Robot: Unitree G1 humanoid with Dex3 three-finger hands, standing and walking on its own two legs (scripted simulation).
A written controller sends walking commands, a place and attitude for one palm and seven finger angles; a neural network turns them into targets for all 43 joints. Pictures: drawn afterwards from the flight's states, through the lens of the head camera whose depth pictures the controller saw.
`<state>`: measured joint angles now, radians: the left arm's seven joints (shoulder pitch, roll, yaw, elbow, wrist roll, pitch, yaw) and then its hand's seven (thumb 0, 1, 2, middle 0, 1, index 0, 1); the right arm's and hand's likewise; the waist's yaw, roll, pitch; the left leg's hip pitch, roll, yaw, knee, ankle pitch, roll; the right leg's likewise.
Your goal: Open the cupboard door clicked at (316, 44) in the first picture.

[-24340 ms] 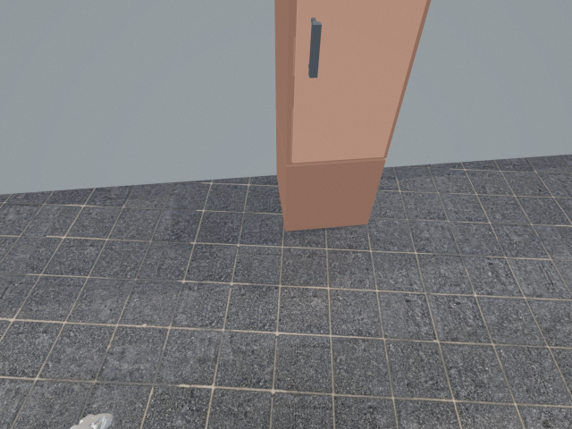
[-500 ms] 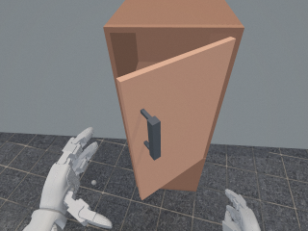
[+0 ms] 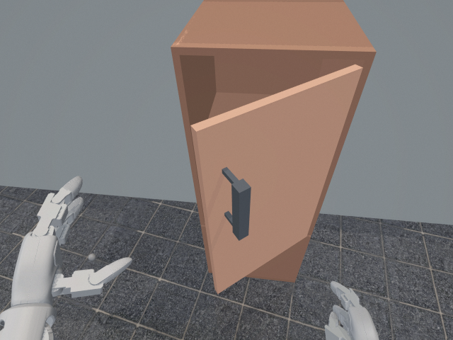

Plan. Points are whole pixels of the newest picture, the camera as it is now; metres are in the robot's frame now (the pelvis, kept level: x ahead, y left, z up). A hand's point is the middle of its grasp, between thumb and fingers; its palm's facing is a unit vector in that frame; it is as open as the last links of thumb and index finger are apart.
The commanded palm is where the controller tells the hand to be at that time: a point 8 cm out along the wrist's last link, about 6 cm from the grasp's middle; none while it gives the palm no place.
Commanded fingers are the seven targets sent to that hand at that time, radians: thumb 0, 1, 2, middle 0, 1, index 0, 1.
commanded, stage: draw the hand back to the body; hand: left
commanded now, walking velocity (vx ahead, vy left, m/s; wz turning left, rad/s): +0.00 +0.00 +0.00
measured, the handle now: (234, 204) +0.34 +0.03 +0.08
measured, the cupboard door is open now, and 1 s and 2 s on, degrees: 39 39 39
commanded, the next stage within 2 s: step back with the hand held close in 0.68 s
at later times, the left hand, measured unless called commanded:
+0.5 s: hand (49, 231) +0.20 +0.27 +0.16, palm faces +0.43 -0.82 -0.38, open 7.7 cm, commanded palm +0.15 +0.31 +0.17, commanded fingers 0.00 0.90 0.90 -0.20 -0.30 -0.20 -0.30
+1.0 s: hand (51, 233) +0.20 +0.27 +0.16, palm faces +0.39 -0.80 -0.46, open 7.4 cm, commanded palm +0.14 +0.31 +0.18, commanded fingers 0.00 0.90 0.90 -0.20 -0.30 -0.20 -0.30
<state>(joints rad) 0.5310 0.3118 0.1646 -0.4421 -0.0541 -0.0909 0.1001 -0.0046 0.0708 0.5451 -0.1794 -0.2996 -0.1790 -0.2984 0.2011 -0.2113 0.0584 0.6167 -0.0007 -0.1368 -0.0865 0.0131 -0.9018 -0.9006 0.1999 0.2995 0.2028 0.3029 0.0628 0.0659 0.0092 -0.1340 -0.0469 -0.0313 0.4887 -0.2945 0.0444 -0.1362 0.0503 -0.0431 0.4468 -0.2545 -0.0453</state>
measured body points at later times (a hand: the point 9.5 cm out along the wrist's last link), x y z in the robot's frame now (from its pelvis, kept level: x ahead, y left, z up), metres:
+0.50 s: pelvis +0.01 +0.02 +0.00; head -0.01 +0.01 +0.45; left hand +0.17 +0.31 +0.18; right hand +0.20 -0.20 -0.08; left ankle -0.02 +0.09 -0.74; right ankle +0.00 -0.09 -0.74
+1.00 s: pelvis -0.01 +0.01 +0.00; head +0.00 +0.00 +0.45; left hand +0.17 +0.31 +0.19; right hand +0.18 -0.22 -0.08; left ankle -0.02 +0.09 -0.74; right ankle +0.00 -0.09 -0.74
